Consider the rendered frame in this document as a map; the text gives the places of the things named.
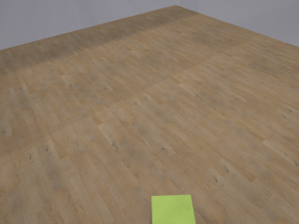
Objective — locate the carton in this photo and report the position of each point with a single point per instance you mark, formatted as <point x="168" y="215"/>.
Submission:
<point x="172" y="209"/>

